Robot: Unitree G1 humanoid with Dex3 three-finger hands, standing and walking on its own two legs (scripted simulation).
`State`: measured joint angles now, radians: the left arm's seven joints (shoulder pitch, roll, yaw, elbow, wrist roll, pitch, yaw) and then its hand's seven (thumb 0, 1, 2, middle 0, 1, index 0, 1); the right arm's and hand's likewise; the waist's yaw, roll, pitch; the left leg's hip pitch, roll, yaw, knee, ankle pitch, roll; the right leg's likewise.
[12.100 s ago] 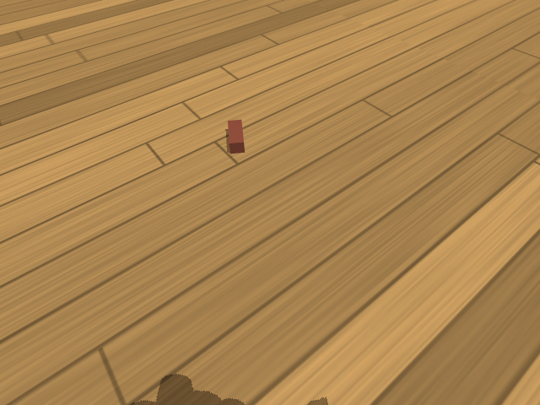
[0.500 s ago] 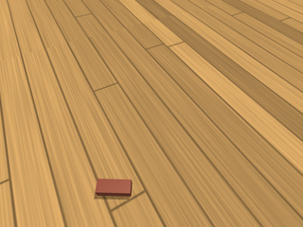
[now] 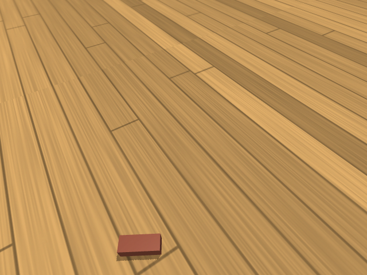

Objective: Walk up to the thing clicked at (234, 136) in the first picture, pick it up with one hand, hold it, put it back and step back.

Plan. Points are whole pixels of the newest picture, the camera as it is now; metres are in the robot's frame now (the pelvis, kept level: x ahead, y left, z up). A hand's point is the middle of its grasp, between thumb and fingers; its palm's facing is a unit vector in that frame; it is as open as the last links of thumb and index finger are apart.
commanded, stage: walk up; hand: left
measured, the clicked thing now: (140, 245) +0.41 +0.26 -0.75
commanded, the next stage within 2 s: stand in 0.52 s
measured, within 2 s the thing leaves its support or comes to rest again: neither
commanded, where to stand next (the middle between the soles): +0.02 +0.01 m, yaw +0 degrees
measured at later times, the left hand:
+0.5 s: hand out of the picture +0.09 +0.25 -0.15, palm faces -0.01 -0.95 -0.32, open 7.3 cm
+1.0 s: hand out of the picture +0.07 +0.26 -0.15, palm faces -0.01 -0.94 -0.35, open 7.3 cm
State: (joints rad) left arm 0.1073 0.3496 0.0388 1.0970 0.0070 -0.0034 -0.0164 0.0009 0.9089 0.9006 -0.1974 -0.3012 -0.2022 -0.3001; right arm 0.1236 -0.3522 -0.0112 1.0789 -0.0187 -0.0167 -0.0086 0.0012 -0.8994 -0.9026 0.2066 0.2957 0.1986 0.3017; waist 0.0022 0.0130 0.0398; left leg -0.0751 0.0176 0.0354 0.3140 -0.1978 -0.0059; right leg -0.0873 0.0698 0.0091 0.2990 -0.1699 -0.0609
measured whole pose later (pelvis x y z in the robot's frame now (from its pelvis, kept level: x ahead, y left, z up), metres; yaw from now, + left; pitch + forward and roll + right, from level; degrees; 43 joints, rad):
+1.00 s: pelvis +0.00 +0.01 +0.00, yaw +0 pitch -2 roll +0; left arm 0.12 0.35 0.00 1.14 0.00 -0.02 0.00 0.00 0.91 0.90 -0.20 -0.30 -0.20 -0.30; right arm 0.13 -0.35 0.00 1.13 -0.02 -0.01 0.00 0.00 -0.90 -0.90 0.21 0.30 0.20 0.30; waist 0.00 0.02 0.04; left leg -0.07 0.00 0.03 0.28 -0.18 0.00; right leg -0.08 0.06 0.01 0.27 -0.16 -0.05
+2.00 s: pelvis +0.01 +0.01 +0.00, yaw +1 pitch -1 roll +0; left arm 0.12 0.35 -0.01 1.13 0.00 -0.02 0.00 0.00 0.91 0.90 -0.20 -0.30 -0.20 -0.30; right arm 0.12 -0.35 0.00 1.12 -0.01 -0.01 0.00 0.00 -0.90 -0.90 0.21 0.30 0.20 0.30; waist 0.00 0.01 0.04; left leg -0.07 -0.01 0.03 0.28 -0.18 0.01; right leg -0.09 0.04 0.00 0.28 -0.17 -0.04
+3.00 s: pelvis -0.01 +0.01 -0.01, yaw +2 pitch +5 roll +0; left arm -0.04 0.33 0.10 1.08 0.05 -0.03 -0.02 0.00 0.68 0.96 -0.14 -0.55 -0.14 -0.55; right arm 0.21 -0.29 -0.01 0.85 0.03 -0.04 -0.04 0.00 -0.91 -0.91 0.20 0.30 0.20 0.30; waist -0.01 0.00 0.02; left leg -0.36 -0.02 0.01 0.53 -0.26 0.02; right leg -0.37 0.03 -0.03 0.53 -0.26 -0.04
